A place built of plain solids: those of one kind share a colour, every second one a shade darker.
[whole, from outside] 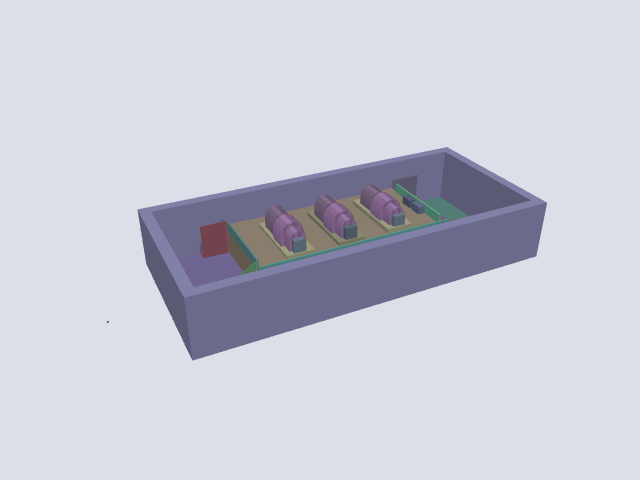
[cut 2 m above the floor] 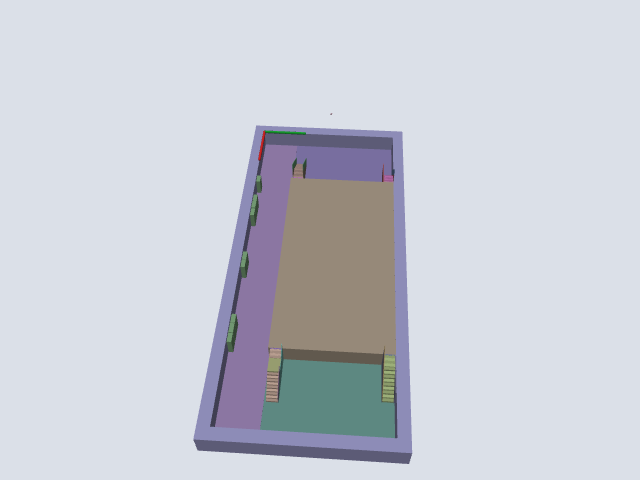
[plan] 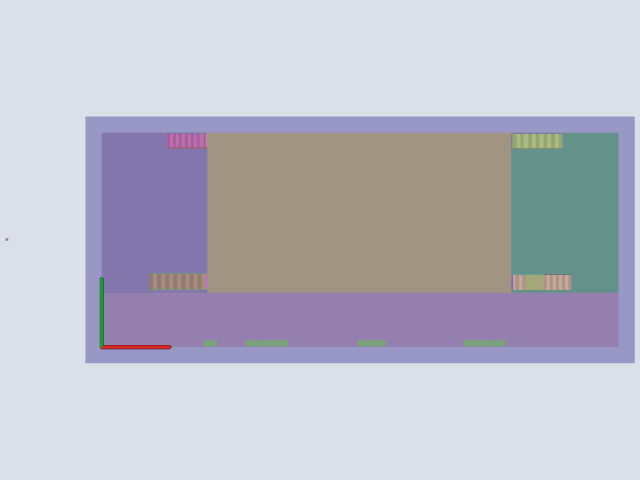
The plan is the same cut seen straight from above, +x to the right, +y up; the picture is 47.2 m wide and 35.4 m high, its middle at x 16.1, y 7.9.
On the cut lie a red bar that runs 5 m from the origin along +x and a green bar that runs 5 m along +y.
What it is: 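A steam power station's turbine hall; the operating floor is a raised block 2.96 m over the basement floor, with 3 turbine sets side by side across the hall on it, each on its concrete block, a railed walk round them and control desks at one end; The block stands against one long wall; the basement floor runs round its three other sides; No door stands open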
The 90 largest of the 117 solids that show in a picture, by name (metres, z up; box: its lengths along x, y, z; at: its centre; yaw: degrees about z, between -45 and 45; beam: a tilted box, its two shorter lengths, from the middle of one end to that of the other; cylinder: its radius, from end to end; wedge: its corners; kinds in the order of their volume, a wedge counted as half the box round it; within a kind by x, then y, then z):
{
 "wall_metal_1": {"box": [1.2, 18.2, 6.89], "at": [-0.59, 7.91, 3.04]},
 "wall_metal_2": {"box": [10.2, 1.2, 6.89], "at": [3.91, 16.41, 3.04]},
 "wall_metal_3": {"box": [24.8, 1.2, 6.89], "at": [19.01, 16.41, 3.04]},
 "wall_metal_4": {"box": [40.5, 1.2, 6.89], "at": [19.06, -0.59, 3.04]},
 "wall_metal_5": {"box": [10.3, 1.2, 6.89], "at": [34.16, 16.41, 3.04]},
 "wall_metal_6": {"box": [1.2, 18.2, 6.89], "at": [38.71, 7.91, 3.04]},
 "floor_tile_1": {"box": [22.4, 11.8, 3.36], "at": [19.01, 9.91, 1.28]},
 "floor_hall0a_concrete_1": {"box": [38.1, 4.0, 0.4], "at": [19.06, 2.01, -0.2]},
 "floor_hall1b_concrete_1": {"box": [7.9, 11.8, 0.4], "at": [34.16, 9.91, -0.2]},
 "set_block_concrete_1": {"box": [3.2, 8.0, 0.4], "at": [12.91, 9.91, 3.11]},
 "set_block_concrete_2": {"box": [3.2, 8.0, 0.45], "at": [19.01, 9.91, 3.13]},
 "set_block_concrete_3": {"box": [3.2, 8.0, 0.6], "at": [25.11, 9.91, 3.21]},
 "floor_hall1a_concrete_1": {"box": [7.8, 11.8, 0.4], "at": [3.91, 9.91, -0.2]},
 "set_metal_1": {"wedge": [[11.54, 7.99, 3.31], [11.54, 7.99, 4.51], [11.54, 10.15, 3.31], [11.54, 10.15, 4.51], [11.89, 7.99, 3.31], [11.89, 7.99, 5.44], [11.89, 10.15, 3.31], [11.89, 10.15, 5.44]]},
 "set_metal_2": {"wedge": [[11.89, 7.99, 3.31], [11.89, 7.99, 5.44], [11.89, 10.15, 3.31], [11.89, 10.15, 5.44], [12.35, 7.99, 3.31], [12.35, 7.99, 5.76], [12.35, 10.15, 3.31], [12.35, 10.15, 5.76]]},
 "set_metal_3": {"wedge": [[12.35, 7.99, 3.31], [12.35, 7.99, 5.76], [12.35, 10.15, 3.31], [12.35, 10.15, 5.76], [12.91, 7.99, 3.31], [12.91, 7.99, 5.89], [12.91, 10.15, 3.31], [12.91, 10.15, 5.89]]},
 "set_metal_4": {"wedge": [[12.52, 6.63, 3.31], [12.52, 6.63, 5.39], [12.52, 7.99, 3.31], [12.52, 7.99, 5.39], [12.91, 6.63, 3.31], [12.91, 6.63, 5.47], [12.91, 7.99, 3.31], [12.91, 7.99, 5.47]]},
 "set_metal_5": {"wedge": [[12.91, 7.99, 3.31], [12.91, 7.99, 5.89], [12.91, 10.15, 3.31], [12.91, 10.15, 5.89], [13.48, 7.99, 3.31], [13.48, 7.99, 5.76], [13.48, 10.15, 3.31], [13.48, 10.15, 5.76]]},
 "set_metal_6": {"wedge": [[17.64, 7.99, 3.36], [17.64, 7.99, 4.51], [17.64, 10.15, 3.36], [17.64, 10.15, 4.51], [17.99, 7.99, 3.36], [17.99, 7.99, 5.44], [17.99, 10.15, 3.36], [17.99, 10.15, 5.44]]},
 "set_metal_7": {"wedge": [[17.99, 7.99, 3.36], [17.99, 7.99, 5.44], [17.99, 10.15, 3.36], [17.99, 10.15, 5.44], [18.45, 7.99, 3.36], [18.45, 7.99, 5.76], [18.45, 10.15, 3.36], [18.45, 10.15, 5.76]]},
 "set_metal_8": {"wedge": [[18.3, 6.63, 3.36], [18.3, 6.63, 5.16], [18.3, 7.99, 3.36], [18.3, 7.99, 5.16], [18.62, 6.63, 3.36], [18.62, 6.63, 5.39], [18.62, 7.99, 3.36], [18.62, 7.99, 5.39]]},
 "set_metal_9": {"wedge": [[18.45, 7.99, 3.36], [18.45, 7.99, 5.76], [18.45, 10.15, 3.36], [18.45, 10.15, 5.76], [19.01, 7.99, 3.36], [19.01, 7.99, 5.89], [19.01, 10.15, 3.36], [19.01, 10.15, 5.89]]},
 "set_metal_10": {"wedge": [[18.62, 6.63, 3.36], [18.62, 6.63, 5.39], [18.62, 7.99, 3.36], [18.62, 7.99, 5.39], [19.01, 6.63, 3.36], [19.01, 6.63, 5.47], [19.01, 7.99, 3.36], [19.01, 7.99, 5.47]]},
 "set_metal_11": {"wedge": [[19.01, 7.99, 3.36], [19.01, 7.99, 5.89], [19.01, 10.15, 3.36], [19.01, 10.15, 5.89], [19.58, 7.99, 3.36], [19.58, 7.99, 5.76], [19.58, 10.15, 3.36], [19.58, 10.15, 5.76]]},
 "set_metal_12": {"wedge": [[23.74, 7.99, 3.51], [23.74, 7.99, 4.51], [23.74, 10.15, 3.51], [23.74, 10.15, 4.51], [24.09, 7.99, 3.51], [24.09, 7.99, 5.44], [24.09, 10.15, 3.51], [24.09, 10.15, 5.44]]},
 "set_metal_13": {"wedge": [[24.09, 7.99, 3.51], [24.09, 7.99, 5.44], [24.09, 10.15, 3.51], [24.09, 10.15, 5.44], [24.55, 7.99, 3.51], [24.55, 7.99, 5.76], [24.55, 10.15, 3.51], [24.55, 10.15, 5.76]]},
 "set_metal_14": {"wedge": [[24.55, 7.99, 3.51], [24.55, 7.99, 5.76], [24.55, 10.15, 3.51], [24.55, 10.15, 5.76], [25.11, 7.99, 3.51], [25.11, 7.99, 5.89], [25.11, 10.15, 3.51], [25.11, 10.15, 5.89]]},
 "set_metal_15": {"wedge": [[24.72, 6.63, 3.51], [24.72, 6.63, 5.39], [24.72, 7.99, 3.51], [24.72, 7.99, 5.39], [25.11, 6.63, 3.51], [25.11, 6.63, 5.47], [25.11, 7.99, 3.51], [25.11, 7.99, 5.47]]},
 "set_metal_16": {"wedge": [[25.11, 7.99, 3.51], [25.11, 7.99, 5.89], [25.11, 10.15, 3.51], [25.11, 10.15, 5.89], [25.68, 7.99, 3.51], [25.68, 7.99, 5.76], [25.68, 10.15, 3.51], [25.68, 10.15, 5.76]]},
 "set_gen_metal_1": {"wedge": [[11.76, 10.63, 3.31], [11.76, 10.63, 4.51], [11.76, 12.95, 3.31], [11.76, 12.95, 4.51], [12.06, 10.63, 3.31], [12.06, 10.63, 5.29], [12.06, 12.95, 3.31], [12.06, 12.95, 5.29]]},
 "set_gen_metal_2": {"wedge": [[12.06, 10.63, 3.31], [12.06, 10.63, 5.29], [12.06, 12.95, 3.31], [12.06, 12.95, 5.29], [12.44, 10.63, 3.31], [12.44, 10.63, 5.56], [12.44, 12.95, 3.31], [12.44, 12.95, 5.56]]},
 "set_gen_metal_3": {"wedge": [[12.44, 10.63, 3.31], [12.44, 10.63, 5.56], [12.44, 12.95, 3.31], [12.44, 12.95, 5.56], [12.91, 10.63, 3.31], [12.91, 10.63, 5.66], [12.91, 12.95, 3.31], [12.91, 12.95, 5.66]]},
 "set_gen_metal_4": {"wedge": [[17.86, 10.63, 3.36], [17.86, 10.63, 4.51], [17.86, 12.95, 3.36], [17.86, 12.95, 4.51], [18.16, 10.63, 3.36], [18.16, 10.63, 5.29], [18.16, 12.95, 3.36], [18.16, 12.95, 5.29]]},
 "set_gen_metal_5": {"wedge": [[18.16, 10.63, 3.36], [18.16, 10.63, 5.29], [18.16, 12.95, 3.36], [18.16, 12.95, 5.29], [18.54, 10.63, 3.36], [18.54, 10.63, 5.56], [18.54, 12.95, 3.36], [18.54, 12.95, 5.56]]},
 "set_gen_metal_6": {"wedge": [[18.54, 10.63, 3.36], [18.54, 10.63, 5.56], [18.54, 12.95, 3.36], [18.54, 12.95, 5.56], [19.01, 10.63, 3.36], [19.01, 10.63, 5.66], [19.01, 12.95, 3.36], [19.01, 12.95, 5.66]]},
 "set_gen_metal_7": {"wedge": [[23.96, 10.63, 3.51], [23.96, 10.63, 4.51], [23.96, 12.95, 3.51], [23.96, 12.95, 4.51], [24.26, 10.63, 3.51], [24.26, 10.63, 5.29], [24.26, 12.95, 3.51], [24.26, 12.95, 5.29]]},
 "set_gen_metal_8": {"wedge": [[24.26, 10.63, 3.51], [24.26, 10.63, 5.29], [24.26, 12.95, 3.51], [24.26, 12.95, 5.29], [24.64, 10.63, 3.51], [24.64, 10.63, 5.56], [24.64, 12.95, 3.51], [24.64, 12.95, 5.56]]},
 "set_gen_metal_9": {"wedge": [[24.64, 10.63, 3.51], [24.64, 10.63, 5.56], [24.64, 12.95, 3.51], [24.64, 12.95, 5.56], [25.11, 10.63, 3.51], [25.11, 10.63, 5.66], [25.11, 12.95, 3.51], [25.11, 12.95, 5.66]]},
 "step_opsw_1": {"box": [0.39, 1.14, 1.04], "at": [4.87, 4.83, 0.47]},
 "step_opsw_2": {"box": [0.39, 1.14, 1.23], "at": [5.17, 4.83, 0.57]},
 "step_opsw_3": {"box": [0.39, 1.14, 1.43], "at": [5.47, 4.83, 0.67]},
 "step_opsw_4": {"box": [0.39, 1.14, 1.63], "at": [5.77, 4.83, 0.76]},
 "step_opsw_5": {"box": [0.39, 1.14, 1.83], "at": [6.07, 4.83, 0.86]},
 "step_opsw_6": {"box": [0.39, 1.14, 2.02], "at": [6.37, 4.83, 0.96]},
 "step_opsw_7": {"box": [0.39, 1.14, 2.22], "at": [6.66, 4.83, 1.06]},
 "step_opsw_8": {"box": [0.39, 1.14, 2.42], "at": [6.96, 4.83, 1.16]},
 "step_opsw_9": {"box": [0.39, 1.14, 2.62], "at": [7.26, 4.83, 1.26]},
 "step_opsw_10": {"box": [0.39, 1.14, 2.81], "at": [7.56, 4.83, 1.36]},
 "cabinet_1": {"box": [1.0, 0.45, 1.84], "at": [8.0, 0.28, 0.92]},
 "cabinet_2": {"box": [1.0, 0.45, 1.89], "at": [11.12, 0.28, 0.94]},
 "cabinet_3": {"box": [1.0, 0.45, 1.94], "at": [12.18, 0.28, 0.97]},
 "cabinet_4": {"box": [1.0, 0.45, 1.87], "at": [13.24, 0.28, 0.93]},
 "cabinet_5": {"box": [1.0, 0.45, 1.86], "at": [19.39, 0.28, 0.93]},
 "cabinet_6": {"box": [1.0, 0.45, 1.89], "at": [20.45, 0.28, 0.95]},
 "cabinet_7": {"box": [1.0, 0.45, 1.87], "at": [27.16, 0.28, 0.93]},
 "cabinet_8": {"box": [1.0, 0.45, 1.89], "at": [28.22, 0.28, 0.94]},
 "cabinet_9": {"box": [1.0, 0.45, 1.89], "at": [29.28, 0.28, 0.94]},
 "step_opne_1": {"box": [0.34, 1.04, 2.8], "at": [30.44, 15.19, 1.35]},
 "step_opne_2": {"box": [0.34, 1.04, 2.59], "at": [30.72, 15.19, 1.24]},
 "step_opne_3": {"box": [0.34, 1.04, 2.38], "at": [31.0, 15.19, 1.14]},
 "step_opne_4": {"box": [0.34, 1.04, 2.16], "at": [31.29, 15.19, 1.03]},
 "step_opne_5": {"box": [0.34, 1.04, 1.95], "at": [31.57, 15.19, 0.93]},
 "step_opne_6": {"box": [0.34, 1.04, 1.74], "at": [31.85, 15.19, 0.82]},
 "step_opne_7": {"box": [0.34, 1.04, 1.53], "at": [32.13, 15.19, 0.71]},
 "step_opne_8": {"box": [0.34, 1.04, 1.32], "at": [32.41, 15.19, 0.61]},
 "rail_ops_1": {"box": [22.4, 0.2, 1.1], "at": [19.01, 4.11, 3.51]},
 "step_opse_1": {"box": [0.3, 1.1, 2.62], "at": [30.65, 4.76, 1.26]},
 "step_opse_2": {"box": [0.3, 1.1, 2.42], "at": [30.87, 4.76, 1.16]},
 "step_opse_3": {"box": [0.3, 1.1, 2.22], "at": [31.1, 4.76, 1.06]},
 "step_opse_4": {"box": [0.3, 1.1, 1.83], "at": [32.67, 4.76, 0.86]},
 "step_opse_5": {"box": [0.3, 1.1, 1.63], "at": [32.89, 4.76, 0.76]},
 "step_opse_6": {"box": [0.3, 1.1, 1.43], "at": [33.12, 4.76, 0.67]},
 "step_opse_7": {"box": [0.3, 1.1, 1.23], "at": [33.35, 4.76, 0.57]},
 "step_opnw_1": {"box": [0.3, 1.02, 1.32], "at": [6.06, 15.26, 0.61]},
 "step_opnw_2": {"box": [0.3, 1.02, 1.53], "at": [6.28, 15.26, 0.71]},
 "step_opnw_3": {"box": [0.3, 1.02, 1.74], "at": [6.5, 15.26, 0.82]},
 "step_opnw_4": {"box": [0.3, 1.02, 1.95], "at": [6.72, 15.26, 0.93]},
 "step_opnw_5": {"box": [0.3, 1.02, 2.16], "at": [6.94, 15.26, 1.03]},
 "step_opnw_6": {"box": [0.3, 1.02, 2.38], "at": [7.16, 15.26, 1.14]},
 "step_opnw_7": {"box": [0.3, 1.02, 2.59], "at": [7.38, 15.26, 1.24]},
 "set_stand_metal_1": {"box": [1.41, 0.56, 1.45], "at": [12.91, 6.35, 4.04]},
 "set_stand_metal_2": {"box": [1.41, 0.56, 1.4], "at": [19.01, 6.35, 4.06]},
 "set_stand_metal_3": {"box": [1.41, 0.56, 1.25], "at": [25.11, 6.35, 4.13]},
 "floor_opse_l1a_1": {"box": [1.36, 1.1, 2.02], "at": [31.91, 4.76, 0.96]},
 "desk_con_metal_1": {"box": [0.82, 1.5, 0.97], "at": [29.55, 8.96, 3.4]},
 "desk_con_metal_2": {"box": [0.82, 1.5, 0.97], "at": [29.55, 10.86, 3.4]},
 "rail_ope_1": {"box": [0.2, 9.27, 1.1], "at": [30.11, 9.99, 3.51]},
 "rail_opw_1": {"box": [0.2, 9.2, 1.1], "at": [7.91, 10.05, 3.51]},
 "wall_opne_1": {"box": [3.68, 0.1, 4.11], "at": [32.17, 15.76, 2.0]},
 "wall_opnw_1": {"box": [2.91, 0.1, 4.11], "at": [6.24, 14.7, 2.0]}
}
